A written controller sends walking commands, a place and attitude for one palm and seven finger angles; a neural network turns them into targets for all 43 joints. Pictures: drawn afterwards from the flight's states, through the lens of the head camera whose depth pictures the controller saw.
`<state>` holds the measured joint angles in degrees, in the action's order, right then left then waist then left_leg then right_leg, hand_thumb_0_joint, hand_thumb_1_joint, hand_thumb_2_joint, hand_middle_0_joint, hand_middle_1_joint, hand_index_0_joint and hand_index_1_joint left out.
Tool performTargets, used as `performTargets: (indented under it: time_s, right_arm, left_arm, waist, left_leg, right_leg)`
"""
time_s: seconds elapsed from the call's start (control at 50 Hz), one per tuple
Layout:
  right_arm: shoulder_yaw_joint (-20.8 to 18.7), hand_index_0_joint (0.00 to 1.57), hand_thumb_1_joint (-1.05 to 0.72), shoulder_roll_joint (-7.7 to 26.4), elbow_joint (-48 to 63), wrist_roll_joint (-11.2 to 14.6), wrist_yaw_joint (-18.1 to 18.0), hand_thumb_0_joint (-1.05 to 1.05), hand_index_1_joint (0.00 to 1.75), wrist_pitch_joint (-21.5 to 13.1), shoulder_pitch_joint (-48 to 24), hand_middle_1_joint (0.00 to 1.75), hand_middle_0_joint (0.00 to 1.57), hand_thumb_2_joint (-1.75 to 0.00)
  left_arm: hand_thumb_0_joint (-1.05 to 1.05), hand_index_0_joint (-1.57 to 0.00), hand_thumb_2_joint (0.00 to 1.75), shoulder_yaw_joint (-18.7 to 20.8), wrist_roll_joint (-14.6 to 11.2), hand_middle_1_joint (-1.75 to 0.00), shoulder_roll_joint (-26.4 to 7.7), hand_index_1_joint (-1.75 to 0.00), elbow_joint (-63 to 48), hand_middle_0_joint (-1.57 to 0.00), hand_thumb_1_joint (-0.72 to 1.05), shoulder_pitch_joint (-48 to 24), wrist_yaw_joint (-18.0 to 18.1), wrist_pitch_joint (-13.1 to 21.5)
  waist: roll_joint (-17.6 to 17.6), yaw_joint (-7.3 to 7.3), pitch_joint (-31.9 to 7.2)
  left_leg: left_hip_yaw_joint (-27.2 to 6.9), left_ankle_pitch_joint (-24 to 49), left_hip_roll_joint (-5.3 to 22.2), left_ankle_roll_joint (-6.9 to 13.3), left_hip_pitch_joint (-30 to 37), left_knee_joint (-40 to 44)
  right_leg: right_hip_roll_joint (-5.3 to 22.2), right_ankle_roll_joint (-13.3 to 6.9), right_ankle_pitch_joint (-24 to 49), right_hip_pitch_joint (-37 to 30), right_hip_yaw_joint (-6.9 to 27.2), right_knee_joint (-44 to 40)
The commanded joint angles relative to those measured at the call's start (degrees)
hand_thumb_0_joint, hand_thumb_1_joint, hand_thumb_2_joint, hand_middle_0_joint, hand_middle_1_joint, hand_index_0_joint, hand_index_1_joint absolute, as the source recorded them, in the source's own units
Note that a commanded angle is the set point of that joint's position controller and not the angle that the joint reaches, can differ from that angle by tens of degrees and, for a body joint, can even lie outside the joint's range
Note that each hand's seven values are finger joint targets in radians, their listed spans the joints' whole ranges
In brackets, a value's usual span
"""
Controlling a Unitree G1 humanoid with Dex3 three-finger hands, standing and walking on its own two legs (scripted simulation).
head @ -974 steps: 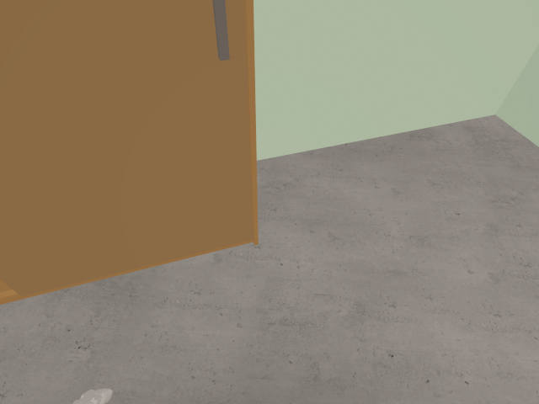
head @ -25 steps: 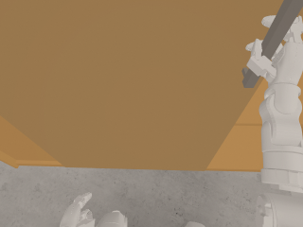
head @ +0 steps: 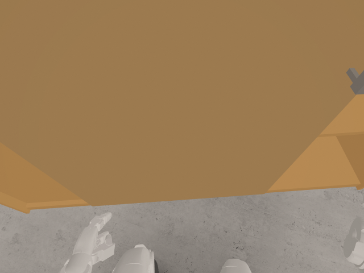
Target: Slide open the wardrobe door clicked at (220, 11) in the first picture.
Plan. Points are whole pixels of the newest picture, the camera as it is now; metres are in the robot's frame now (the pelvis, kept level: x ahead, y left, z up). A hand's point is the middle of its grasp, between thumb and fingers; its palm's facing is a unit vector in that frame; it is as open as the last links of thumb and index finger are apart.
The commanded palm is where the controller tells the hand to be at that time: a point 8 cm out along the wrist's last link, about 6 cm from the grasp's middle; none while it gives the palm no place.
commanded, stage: stop walking and hold the door there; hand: right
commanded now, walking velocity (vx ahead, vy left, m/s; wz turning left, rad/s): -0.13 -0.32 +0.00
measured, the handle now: out of the picture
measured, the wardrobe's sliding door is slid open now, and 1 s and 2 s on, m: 0.53 0.53 0.52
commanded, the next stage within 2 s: none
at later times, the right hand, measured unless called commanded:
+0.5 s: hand out of the picture +0.41 -0.34 +0.22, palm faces +0.60 +0.78 -0.17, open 7.0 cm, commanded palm +0.36 -0.37 +0.20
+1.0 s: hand out of the picture +0.41 -0.34 +0.23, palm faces +0.59 +0.79 -0.14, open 6.7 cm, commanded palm +0.36 -0.38 +0.20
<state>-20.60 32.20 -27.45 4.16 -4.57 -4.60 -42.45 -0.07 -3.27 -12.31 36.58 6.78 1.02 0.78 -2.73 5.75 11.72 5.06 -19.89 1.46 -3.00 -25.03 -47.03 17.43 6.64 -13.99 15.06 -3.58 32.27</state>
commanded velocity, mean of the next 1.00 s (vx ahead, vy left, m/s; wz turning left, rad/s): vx -0.03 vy -0.06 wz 0.00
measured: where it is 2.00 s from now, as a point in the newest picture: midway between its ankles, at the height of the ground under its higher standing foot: outside the picture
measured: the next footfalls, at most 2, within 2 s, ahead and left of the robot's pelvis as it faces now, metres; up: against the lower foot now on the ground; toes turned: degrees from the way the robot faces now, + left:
left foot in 0.06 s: +0.12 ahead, +0.17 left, +0.00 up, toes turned +6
right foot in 0.34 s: +0.10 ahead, -0.07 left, +0.00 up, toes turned -4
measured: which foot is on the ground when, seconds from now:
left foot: up 0.00-0.04, down 0.06-0.36, up 0.38-0.62, down 0.64-1.00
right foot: down 0.00-0.06, up 0.08-0.32, down 0.34-1.00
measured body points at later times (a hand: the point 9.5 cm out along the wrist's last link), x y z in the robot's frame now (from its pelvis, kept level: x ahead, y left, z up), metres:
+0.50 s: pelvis +0.02 +0.01 +0.01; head +0.02 -0.01 +0.46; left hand +0.12 +0.29 -0.08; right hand +0.37 -0.38 +0.23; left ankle +0.02 +0.15 -0.70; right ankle +0.06 -0.07 -0.73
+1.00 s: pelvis -0.02 +0.02 +0.00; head -0.02 +0.01 +0.45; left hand +0.00 +0.33 -0.10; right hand +0.37 -0.38 +0.24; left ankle -0.03 +0.14 -0.73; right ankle +0.06 -0.07 -0.73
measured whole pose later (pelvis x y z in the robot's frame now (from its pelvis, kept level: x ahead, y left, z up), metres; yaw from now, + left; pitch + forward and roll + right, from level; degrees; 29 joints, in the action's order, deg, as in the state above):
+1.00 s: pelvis -0.02 +0.02 +0.00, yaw +6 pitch +0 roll +2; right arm -32.5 44.8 -57.2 0.2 -4.3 -9.7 -38.3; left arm 0.0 -2.8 -19.6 42.6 19.4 7.0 1.3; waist -1.0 -4.7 -1.5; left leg 3.5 -13.5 0.3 -0.6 -13.0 -26.6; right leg 4.4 -2.3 -9.9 19.2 -9.5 29.1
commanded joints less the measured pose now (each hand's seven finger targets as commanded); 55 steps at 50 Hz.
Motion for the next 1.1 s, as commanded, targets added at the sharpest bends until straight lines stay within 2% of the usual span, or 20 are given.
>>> performTargets:
  time_s: [0.0,0.02,0.04,0.06,0.08,0.14,0.18,0.26,0.3,0.32,0.34,0.36,0.44,0.56,0.64,0.66,0.86,0.98,1.02,1.08]
  right_arm:
    - [-7.9,0.45,-0.90,21.7,4.2,-3.3,0.9,0.00,1.40,-6.8,-15.8,1.40,0.45,-0.90]
    - [-10.2,0.45,-0.90,25.6,1.2,-4.2,0.4,0.00,1.40,-6.8,-13.5,1.40,0.45,-0.90]
    - [-13.9,0.45,-0.90,30.3,-0.1,-4.6,0.2,0.00,1.40,-6.2,-11.1,1.40,0.45,-0.90]
    - [-18.1,0.45,-0.90,33.3,-3.2,-4.2,-0.6,0.00,1.40,-4.8,-7.8,1.40,0.45,-0.90]
    - [-15.4,0.45,-0.90,30.0,3.3,-2.9,-0.7,0.00,1.40,-4.9,-11.6,1.40,0.45,-0.90]
    - [-20.2,0.45,-0.90,30.2,-0.6,-3.4,-2.3,0.00,1.40,-5.9,-7.4,1.40,0.45,-0.90]
    - [-19.4,0.45,-0.90,29.0,-2.4,-3.9,-2.4,0.00,1.40,-5.9,-5.5,1.40,0.45,-0.90]
    - [-15.1,0.45,-0.90,25.3,0.3,-4.2,-2.5,0.00,1.40,-7.1,-6.7,1.40,0.45,-0.90]
    - [-12.1,0.45,-0.90,23.3,3.9,-3.5,-2.5,0.00,1.40,-8.4,-7.2,1.40,0.45,-0.90]
    - [-9.3,0.45,-0.90,20.3,4.6,-3.5,-2.3,0.00,1.40,-8.5,-6.2,1.40,0.45,-0.90]
    - [-8.1,0.45,-0.90,18.2,2.9,-3.4,-2.0,0.00,1.40,-8.3,-4.4,1.40,0.45,-0.90]
    - [-10.5,0.45,-0.90,21.8,3.1,-4.3,-2.3,0.00,1.40,-8.5,-5.4,1.40,0.45,-0.90]
    - [-9.3,0.45,-0.90,21.3,4.2,-3.9,-2.3,0.00,1.40,-7.6,-4.8,1.40,0.45,-0.90]
    - [-12.3,0.45,-0.90,26.0,-2.3,-3.9,-2.1,0.00,1.40,-6.2,-3.9,1.40,0.45,-0.90]
    - [-16.6,0.45,-0.90,31.5,-7.5,-4.5,-2.3,0.00,1.40,-6.4,-4.4,1.40,0.45,-0.90]
    - [-14.1,0.45,-0.90,28.7,-8.0,-4.2,-2.1,0.00,1.40,-6.1,-5.4,1.40,0.45,-0.90]
    - [-14.9,0.45,-0.90,32.1,-20.8,-4.1,-1.4,0.00,1.40,-6.5,-9.2,1.40,0.45,-0.90]
    - [-13.2,0.45,-0.90,31.0,-23.1,-4.4,-0.9,0.00,1.40,-7.4,-10.8,1.40,0.45,-0.90]
    - [-13.8,0.45,-0.90,31.9,-23.4,-4.5,-1.1,0.00,1.40,-7.4,-10.7,1.40,0.45,-0.90]
    - [-14.3,0.45,-0.90,33.3,-24.5,-5.3,-1.2,0.00,1.40,-7.8,-12.3,1.40,0.45,-0.90]
  left_arm:
    - [0.00,-0.20,0.90,3.2,-0.8,-0.30,-11.2,-0.30,-5.9,-0.20,0.90,2.7,1.5,3.0]
    - [0.00,-0.20,0.90,2.8,-0.6,-0.30,-9.5,-0.30,-6.2,-0.20,0.90,1.6,2.0,3.0]
    - [0.00,-0.20,0.90,2.3,0.0,-0.30,-8.9,-0.30,-7.3,-0.20,0.90,-1.7,2.5,3.3]
    - [0.00,-0.20,0.90,2.1,-0.5,-0.30,-9.9,-0.30,-7.0,-0.20,0.90,-0.1,3.4,3.9]
    - [0.00,-0.20,0.90,2.3,-1.0,-0.30,-10.7,-0.30,-6.3,-0.20,0.90,-0.4,3.3,4.7]
    - [0.00,-0.20,0.90,2.1,-0.4,-0.30,-11.9,-0.30,-3.4,-0.20,0.90,-0.6,4.1,5.3]
    - [0.00,-0.20,0.90,2.5,0.0,-0.30,-12.1,-0.30,-2.9,-0.20,0.90,-0.8,4.5,4.9]
    - [0.00,-0.20,0.90,2.8,0.0,-0.30,-12.7,-0.30,-2.6,-0.20,0.90,1.4,4.7,3.9]
    - [0.00,-0.20,0.90,4.1,-0.1,-0.30,-14.6,-0.30,-3.1,-0.20,0.90,1.6,4.9,3.4]
    - [0.00,-0.20,0.90,3.8,-0.4,-0.30,-15.3,-0.30,-4.0,-0.20,0.90,2.7,4.7,3.1]
    - [0.00,-0.20,0.90,3.1,-0.3,-0.30,-13.8,-0.30,-4.5,-0.20,0.90,3.8,4.2,3.1]
    - [0.00,-0.20,0.90,3.3,0.7,-0.30,-13.8,-0.30,-4.7,-0.20,0.90,3.8,4.3,3.3]
    - [0.00,-0.20,0.90,3.1,0.5,-0.30,-13.3,-0.30,-4.1,-0.20,0.90,5.8,4.8,4.2]
    - [0.00,-0.20,0.90,2.1,0.9,-0.30,-14.2,-0.30,-3.8,-0.20,0.90,6.8,5.3,4.5]
    - [0.00,-0.20,0.90,2.5,1.0,-0.30,-14.5,-0.30,-3.3,-0.20,0.90,7.9,5.5,3.9]
    - [0.00,-0.20,0.90,2.7,0.4,-0.30,-14.1,-0.30,-3.4,-0.20,0.90,7.8,5.5,3.7]
    - [0.00,-0.20,0.90,2.7,0.5,-0.30,-15.8,-0.30,-1.1,-0.20,0.90,9.1,6.4,2.8]
    - [0.00,-0.20,0.90,3.0,0.6,-0.30,-16.1,-0.30,-0.9,-0.20,0.90,10.5,6.5,3.6]
    - [0.00,-0.20,0.90,3.5,0.6,-0.30,-16.3,-0.30,-1.0,-0.20,0.90,10.7,6.4,3.2]
    - [0.00,-0.20,0.90,4.1,0.7,-0.30,-16.2,-0.30,-0.7,-0.20,0.90,11.2,5.8,2.4]
  waist:
    - [-9.0,-4.53,-27.6]
    - [4.1,-4.77,-27.7]
    - [11.9,-3.67,-27.9]
    - [14.1,-3.28,-27.7]
    - [21.4,-3.69,-30.1]
    - [17.4,-4.45,-31.2]
    - [19.4,-4.59,-30.0]
    - [12.1,-5.56,-29.7]
    - [-2.0,-5.70,-26.2]
    - [-10.7,-4.42,-25.9]
    - [-12.4,-5.52,-25.2]
    - [-15.2,-5.89,-23.7]
    - [-11.6,-5.72,-23.5]
    - [-9.6,-5.65,-24.9]
    - [-0.4,-6.31,-27.2]
    - [3.8,-6.28,-28.4]
    - [-0.7,-6.72,-20.6]
    - [-2.5,-6.82,-20.4]
    - [-2.8,-6.49,-20.2]
    - [4.9,-6.49,-20.1]
  left_leg:
    - [2.3,17.3,-1.1,0.1,18.7,23.6]
    - [-7.7,35.7,8.4,3.5,27.3,23.7]
    - [-20.6,48.8,18.8,8.3,29.3,23.5]
    - [-23.6,49.0,21.2,9.7,26.2,23.0]
    - [-26.7,47.7,21.1,10.9,28.3,21.6]
    - [-14.3,55.2,18.9,10.8,28.7,17.3]
    - [-12.5,53.2,18.0,9.7,24.1,19.0]
    - [-9.6,34.8,15.6,7.9,17.8,20.6]
    - [-6.4,19.4,9.4,5.0,11.4,17.4]
    - [-3.1,8.8,4.1,2.8,8.8,14.1]
    - [-1.7,-4.7,0.5,2.6,6.5,7.2]
    - [-2.9,-9.7,0.0,2.7,4.0,-1.5]
    - [-2.2,-3.9,0.2,1.7,3.3,2.6]
    - [-0.8,6.1,0.1,1.9,15.4,23.4]
    - [-5.7,22.3,5.9,3.8,18.1,23.2]
    - [-7.3,22.9,6.6,4.1,17.4,23.5]
    - [-6.2,4.4,4.4,3.2,9.9,25.6]
    - [-5.6,3.3,3.4,3.1,10.0,24.9]
    - [-6.8,4.6,5.5,3.6,11.4,25.8]
    - [-16.1,6.1,15.3,6.9,11.9,30.3]
  right_leg:
    - [-5.7,-6.8,13.0,-5.3,-6.9,11.2]
    - [-10.6,-5.7,-4.5,7.0,-6.4,21.3]
    - [-15.1,-5.2,-23.4,16.8,-1.8,31.9]
    - [-14.1,-5.0,-22.8,18.2,4.2,36.0]
    - [-15.0,-4.6,-21.8,18.4,7.3,38.7]
    - [-15.0,-4.8,-19.1,13.8,4.8,28.2]
    - [-16.4,-5.0,-16.2,8.9,2.8,20.8]
    - [-16.1,-5.0,-2.4,-1.6,1.0,0.6]
    - [-9.8,-6.1,11.3,-7.6,3.0,-8.7]
    - [-2.6,-9.8,24.2,-7.0,10.6,-10.1]
    - [0.8,-11.7,28.2,-6.6,14.6,-13.3]
    - [2.5,-12.5,22.4,-4.4,17.1,-16.8]
    - [-1.7,-13.3,29.8,-9.8,8.7,-11.7]
    - [-4.0,-9.8,16.9,-5.7,5.7,-9.8]
    - [-8.5,-6.8,13.1,-2.4,1.7,-4.8]
    - [-9.1,-6.8,12.4,-3.3,1.3,-2.7]
    - [-7.1,-8.2,0.5,-1.3,4.8,-9.1]
    - [-6.4,-8.3,-1.8,-1.4,5.6,-11.5]
    - [-8.1,-8.4,-0.5,-0.3,3.9,-8.8]
    - [-12.4,-6.8,-2.0,2.9,0.9,1.9]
